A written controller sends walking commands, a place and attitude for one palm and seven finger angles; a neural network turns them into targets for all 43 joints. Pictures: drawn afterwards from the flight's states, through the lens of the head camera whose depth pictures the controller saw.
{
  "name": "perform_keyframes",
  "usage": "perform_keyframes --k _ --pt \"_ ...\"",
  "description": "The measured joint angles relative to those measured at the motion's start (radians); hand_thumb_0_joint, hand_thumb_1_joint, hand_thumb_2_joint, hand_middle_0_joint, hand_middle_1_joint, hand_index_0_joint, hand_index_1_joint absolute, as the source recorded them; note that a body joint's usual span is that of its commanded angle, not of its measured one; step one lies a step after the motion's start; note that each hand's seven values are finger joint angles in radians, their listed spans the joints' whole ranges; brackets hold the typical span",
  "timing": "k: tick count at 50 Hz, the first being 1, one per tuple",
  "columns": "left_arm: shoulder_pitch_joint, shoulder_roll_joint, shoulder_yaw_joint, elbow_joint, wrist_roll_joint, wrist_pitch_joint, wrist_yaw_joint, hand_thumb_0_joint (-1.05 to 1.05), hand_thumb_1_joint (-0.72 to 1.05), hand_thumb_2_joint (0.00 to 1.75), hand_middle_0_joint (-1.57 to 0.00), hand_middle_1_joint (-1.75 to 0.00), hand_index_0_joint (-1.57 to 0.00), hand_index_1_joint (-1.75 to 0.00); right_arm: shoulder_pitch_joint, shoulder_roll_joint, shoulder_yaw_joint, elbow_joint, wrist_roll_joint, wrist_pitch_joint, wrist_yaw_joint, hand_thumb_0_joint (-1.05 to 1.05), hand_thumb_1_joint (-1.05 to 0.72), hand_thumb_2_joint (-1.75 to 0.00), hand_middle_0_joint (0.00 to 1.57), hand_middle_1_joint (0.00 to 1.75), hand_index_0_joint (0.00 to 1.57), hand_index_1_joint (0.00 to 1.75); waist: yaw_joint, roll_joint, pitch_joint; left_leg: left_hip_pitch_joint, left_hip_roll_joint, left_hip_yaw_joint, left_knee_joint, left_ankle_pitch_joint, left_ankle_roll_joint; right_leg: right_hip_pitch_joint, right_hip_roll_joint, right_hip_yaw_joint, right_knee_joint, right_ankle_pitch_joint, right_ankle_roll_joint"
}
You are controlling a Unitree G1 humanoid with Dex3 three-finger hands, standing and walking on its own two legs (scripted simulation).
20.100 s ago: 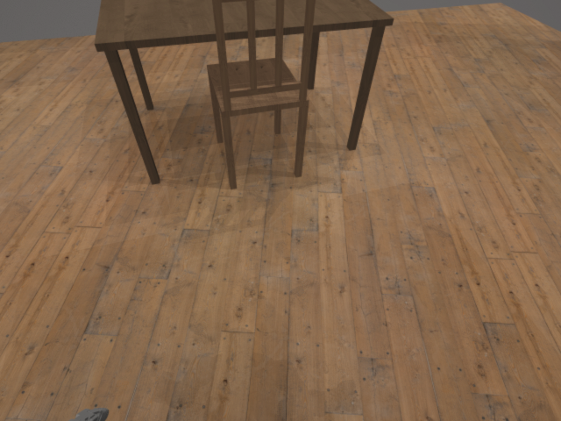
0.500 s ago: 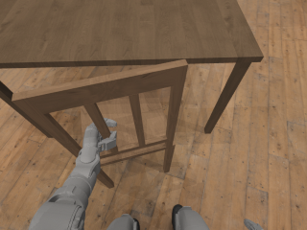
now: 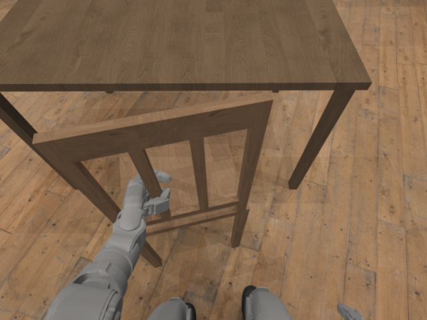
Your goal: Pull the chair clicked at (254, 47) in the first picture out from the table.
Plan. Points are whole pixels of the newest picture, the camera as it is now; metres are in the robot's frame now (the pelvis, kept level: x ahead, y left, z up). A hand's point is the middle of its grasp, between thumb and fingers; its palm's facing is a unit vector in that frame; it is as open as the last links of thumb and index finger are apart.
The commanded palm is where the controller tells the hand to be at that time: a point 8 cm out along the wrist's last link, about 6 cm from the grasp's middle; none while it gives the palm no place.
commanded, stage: step backward, pulling the chair out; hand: left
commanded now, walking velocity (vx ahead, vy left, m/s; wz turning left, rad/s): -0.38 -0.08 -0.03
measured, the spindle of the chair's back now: (154, 188) +0.38 +0.13 -0.05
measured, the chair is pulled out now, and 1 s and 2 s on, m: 0.20 0.26 0.43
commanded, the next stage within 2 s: none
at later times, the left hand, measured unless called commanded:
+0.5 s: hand (162, 205) +0.34 +0.11 -0.06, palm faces -0.02 -0.98 -0.17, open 5.5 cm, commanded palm +0.35 +0.16 -0.05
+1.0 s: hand (156, 226) +0.30 +0.12 -0.06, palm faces -0.07 -0.98 -0.17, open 5.5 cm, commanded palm +0.31 +0.17 -0.05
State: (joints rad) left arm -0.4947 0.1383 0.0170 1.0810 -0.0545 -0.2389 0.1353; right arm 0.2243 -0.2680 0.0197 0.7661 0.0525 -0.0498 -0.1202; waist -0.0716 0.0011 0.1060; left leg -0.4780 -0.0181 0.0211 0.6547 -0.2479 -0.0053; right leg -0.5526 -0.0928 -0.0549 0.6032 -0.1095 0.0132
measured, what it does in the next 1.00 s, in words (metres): steps on the spot: right foot, then left foot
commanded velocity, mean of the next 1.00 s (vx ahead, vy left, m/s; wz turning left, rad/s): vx -0.38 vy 0.01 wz -0.01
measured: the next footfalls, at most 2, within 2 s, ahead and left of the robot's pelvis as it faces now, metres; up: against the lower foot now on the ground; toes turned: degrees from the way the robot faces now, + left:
right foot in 0.62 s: +0.06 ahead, -0.14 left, +0.00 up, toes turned -3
left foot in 0.90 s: +0.02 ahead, +0.14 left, +0.00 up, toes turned -1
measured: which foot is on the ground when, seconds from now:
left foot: down 0.00-0.78, up 0.80-0.88, down 0.90-1.00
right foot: down 0.00-0.54, up 0.56-0.60, down 0.62-0.94, up 0.96-1.00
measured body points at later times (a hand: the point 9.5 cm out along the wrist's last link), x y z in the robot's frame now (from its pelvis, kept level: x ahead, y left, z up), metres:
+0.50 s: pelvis -0.03 +0.01 +0.00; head +0.05 +0.00 +0.44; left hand +0.34 +0.16 -0.05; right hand +0.05 -0.28 -0.13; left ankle +0.05 +0.12 -0.72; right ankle +0.07 -0.13 -0.72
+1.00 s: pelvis -0.08 +0.02 +0.00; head +0.01 +0.02 +0.44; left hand +0.30 +0.17 -0.04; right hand +0.00 -0.26 -0.12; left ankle -0.02 +0.14 -0.72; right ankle +0.00 -0.13 -0.71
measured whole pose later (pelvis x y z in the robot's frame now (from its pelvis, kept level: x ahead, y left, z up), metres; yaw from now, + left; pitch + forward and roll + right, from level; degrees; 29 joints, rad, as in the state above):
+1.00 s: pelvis -0.08 +0.02 +0.00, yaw -2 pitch +2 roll +1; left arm -0.58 0.16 0.00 1.09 -0.05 -0.17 0.10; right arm 0.21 -0.27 0.01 0.77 0.03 -0.05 -0.14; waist -0.06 -0.02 0.16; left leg -0.44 0.00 0.02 0.63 -0.23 0.00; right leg -0.51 -0.07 0.01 0.68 -0.27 0.03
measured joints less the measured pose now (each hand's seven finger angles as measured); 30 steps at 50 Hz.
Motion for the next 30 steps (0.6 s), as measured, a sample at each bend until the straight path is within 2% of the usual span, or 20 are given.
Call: perform_keyframes --k 1,4,7,10,13,16,20,22,24,26,28,30 --pt "-0.001 0.0 -0.011 -0.002 0.002 0.002 -0.002 0.02 0.65 0.73 -0.29 -1.17 -0.5 -1.45 0.005 -0.005 0.0 -0.002 0.001 0.001 -0.003 0.0 -0.91 -0.9 0.2 0.3 0.2 0.3 0.003 0.0 -0.001 0.001 0.004 0.005 -0.008 0.042 0.006 -0.001 0.001 0.0 0.002 -0.008 0.003" --pt "0.005 0.006 -0.036 -0.016 -0.005 0.007 -0.004 0.02 0.66 0.72 -0.28 -1.18 -0.5 -1.45 0.014 -0.005 -0.003 -0.015 0.003 0.003 -0.012 0.0 -0.91 -0.9 0.2 0.3 0.2 0.3 0.02 -0.003 0.001 0.005 0.016 0.021 -0.001 0.013 0.019 -0.016 0.017 0.019 0.052 -0.133 -0.002" --pt "0.008 0.012 -0.042 -0.02 0.006 0.009 -0.016 0.02 0.65 0.72 -0.28 -1.19 -0.5 -1.45 0.029 0.018 -0.003 -0.018 -0.006 -0.001 -0.017 0.0 -0.91 -0.9 0.2 0.3 0.2 0.3 0.025 -0.014 -0.008 -0.001 0.013 0.018 0.015 -0.002 0.017 0.031 0.027 0.04 0.079 -0.082 -0.003" --pt "-0.008 0.022 -0.034 -0.014 0.004 0.011 -0.023 0.02 0.65 0.73 -0.28 -1.19 -0.5 -1.45 0.008 0.037 0.0 -0.011 -0.016 0.001 -0.01 0.0 -0.91 -0.9 0.2 0.3 0.2 0.3 0.04 -0.007 0.004 -0.01 0.033 0.019 0.035 -0.009 0.007 0.032 0.046 0.042 0.081 -0.111 0.006" --pt "-0.028 0.032 -0.007 0.0 -0.004 0.012 -0.027 0.02 0.64 0.74 -0.29 -1.18 -0.5 -1.45 -0.02 0.052 0.004 -0.007 -0.016 0.001 -0.007 0.0 -0.91 -0.9 0.2 0.3 0.2 0.3 0.036 0.006 0.02 -0.021 0.048 0.012 0.043 -0.003 -0.006 0.024 0.061 0.034 0.081 -0.099 -0.006" --pt "-0.04 0.041 0.015 0.016 -0.013 0.012 -0.025 0.03 0.63 0.76 -0.3 -1.17 -0.5 -1.45 -0.037 0.056 0.004 -0.001 -0.01 -0.004 -0.008 0.0 -0.91 -0.9 0.2 0.3 0.2 0.3 0.021 0.012 0.02 -0.038 0.05 0.003 0.047 -0.002 -0.017 0.011 0.063 0.027 0.082 -0.092 -0.016" --pt "-0.058 0.029 0.032 0.035 -0.017 0.018 -0.014 0.03 0.64 0.75 -0.29 -1.17 -0.5 -1.45 -0.043 0.025 -0.001 0.016 -0.004 -0.01 -0.006 0.0 -0.91 -0.9 0.21 0.3 0.2 0.3 -0.005 0.013 0.03 -0.039 0.018 -0.028 0.083 -0.15 -0.028 0.022 0.044 0.02 0.05 -0.069 -0.013" --pt "-0.068 0.023 0.027 0.035 -0.012 0.029 -0.013 0.04 0.64 0.74 -0.28 -1.17 -0.5 -1.45 -0.039 0.005 -0.001 0.027 -0.003 -0.012 -0.009 0.0 -0.91 -0.9 0.21 0.3 0.2 0.3 -0.016 0.004 0.036 -0.02 0.009 -0.025 0.037 -0.094 -0.025 0.032 0.028 0.017 0.03 -0.053 -0.003" --pt "-0.073 0.019 0.009 0.03 -0.008 0.039 -0.013 0.03 0.65 0.73 -0.27 -1.17 -0.5 -1.45 -0.025 -0.013 -0.004 0.025 -0.002 -0.009 -0.014 0.0 -0.91 -0.9 0.2 0.3 0.2 0.3 -0.015 0.001 0.038 -0.005 0.018 -0.007 -0.018 0.062 -0.008 0.038 0.023 0.016 0.016 -0.041 0.008" --pt "-0.073 0.023 -0.014 0.022 -0.009 0.043 -0.017 0.03 0.65 0.72 -0.26 -1.18 -0.5 -1.45 -0.011 -0.02 -0.011 0.017 0.001 -0.005 -0.018 0.0 -0.91 -0.9 0.2 0.3 0.2 0.3 0.0 -0.006 0.039 -0.003 0.023 0.009 -0.019 0.067 0.012 0.027 0.026 0.026 0.034 -0.082 0.01" --pt "-0.069 0.027 -0.026 0.013 -0.011 0.045 -0.02 0.03 0.66 0.72 -0.26 -1.18 -0.5 -1.45 0.002 -0.016 -0.014 0.005 -0.001 -0.005 -0.021 0.0 -0.91 -0.9 0.2 0.3 0.2 0.3 0.012 -0.007 0.041 -0.005 0.032 0.018 -0.014 0.049 0.018 0.019 0.036 0.033 0.069 -0.166 0.0" --pt "-0.068 0.031 -0.027 0.013 -0.008 0.044 -0.026 0.03 0.65 0.72 -0.26 -1.18 -0.5 -1.45 0.014 -0.004 -0.013 0.0 -0.006 -0.012 -0.021 0.0 -0.91 -0.9 0.2 0.3 0.2 0.3 0.018 -0.007 0.041 -0.01 0.038 0.017 -0.005 0.044 0.015 0.047 0.044 0.039 0.08 -0.147 -0.005"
